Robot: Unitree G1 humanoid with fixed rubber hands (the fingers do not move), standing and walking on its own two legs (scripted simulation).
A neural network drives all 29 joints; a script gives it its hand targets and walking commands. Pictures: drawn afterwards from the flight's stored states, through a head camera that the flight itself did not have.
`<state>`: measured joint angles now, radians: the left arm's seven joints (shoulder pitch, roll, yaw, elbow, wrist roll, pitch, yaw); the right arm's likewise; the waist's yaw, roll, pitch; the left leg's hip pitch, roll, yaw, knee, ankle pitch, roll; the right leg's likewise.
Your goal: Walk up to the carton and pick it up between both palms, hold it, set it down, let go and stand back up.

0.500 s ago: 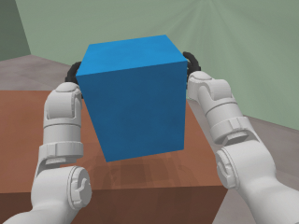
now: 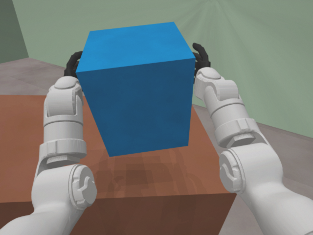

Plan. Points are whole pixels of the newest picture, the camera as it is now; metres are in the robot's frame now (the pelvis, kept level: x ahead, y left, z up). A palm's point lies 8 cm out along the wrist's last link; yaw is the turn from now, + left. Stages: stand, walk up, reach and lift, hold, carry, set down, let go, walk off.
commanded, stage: set down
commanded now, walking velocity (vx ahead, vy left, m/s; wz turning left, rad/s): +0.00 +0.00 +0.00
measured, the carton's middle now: (140, 90) +0.39 +0.00 +0.27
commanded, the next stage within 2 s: none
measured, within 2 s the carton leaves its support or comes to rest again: neither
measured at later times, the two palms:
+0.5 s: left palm (73, 109) +0.40 +0.18 +0.21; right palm (185, 105) +0.39 -0.12 +0.22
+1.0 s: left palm (80, 115) +0.41 +0.17 +0.19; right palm (186, 113) +0.40 -0.13 +0.19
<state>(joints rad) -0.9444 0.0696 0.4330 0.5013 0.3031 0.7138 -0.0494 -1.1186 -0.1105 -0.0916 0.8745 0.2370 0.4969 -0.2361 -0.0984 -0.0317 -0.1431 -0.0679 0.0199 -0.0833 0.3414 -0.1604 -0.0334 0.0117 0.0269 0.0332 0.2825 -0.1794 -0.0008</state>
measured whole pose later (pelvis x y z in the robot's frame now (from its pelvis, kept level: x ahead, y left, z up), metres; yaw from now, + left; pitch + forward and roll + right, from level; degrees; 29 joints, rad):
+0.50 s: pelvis +0.00 +0.00 +0.00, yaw +1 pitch -8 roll -1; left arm -0.83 0.07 0.35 0.49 0.32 0.51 -0.06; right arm -0.89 0.00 -0.19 0.87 0.06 0.11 -0.18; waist -0.09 -0.13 0.01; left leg -0.04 0.01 -0.08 0.33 -0.16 -0.03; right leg 0.05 0.01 0.00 0.26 -0.17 0.01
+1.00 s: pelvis +0.01 +0.02 +0.00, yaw +0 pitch -7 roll +0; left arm -0.83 0.02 0.39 0.63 0.33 0.42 -0.03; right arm -0.87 -0.01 -0.24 0.91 -0.03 0.09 -0.14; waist -0.06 -0.07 0.02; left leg -0.04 0.00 -0.04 0.32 -0.16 -0.01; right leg 0.03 -0.01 0.02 0.27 -0.18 0.02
